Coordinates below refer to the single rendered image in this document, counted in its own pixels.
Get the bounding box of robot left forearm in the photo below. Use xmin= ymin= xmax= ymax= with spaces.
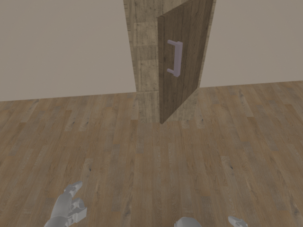
xmin=44 ymin=216 xmax=69 ymax=227

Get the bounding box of robot right hand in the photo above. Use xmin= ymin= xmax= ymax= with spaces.
xmin=228 ymin=216 xmax=248 ymax=227

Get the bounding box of robot left hand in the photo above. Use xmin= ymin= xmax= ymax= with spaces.
xmin=50 ymin=181 xmax=87 ymax=226

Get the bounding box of right robot thigh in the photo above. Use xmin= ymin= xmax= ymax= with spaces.
xmin=174 ymin=217 xmax=202 ymax=227

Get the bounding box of handle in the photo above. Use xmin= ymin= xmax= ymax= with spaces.
xmin=167 ymin=40 xmax=183 ymax=77

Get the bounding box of cupboard door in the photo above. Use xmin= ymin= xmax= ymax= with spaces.
xmin=157 ymin=0 xmax=214 ymax=124

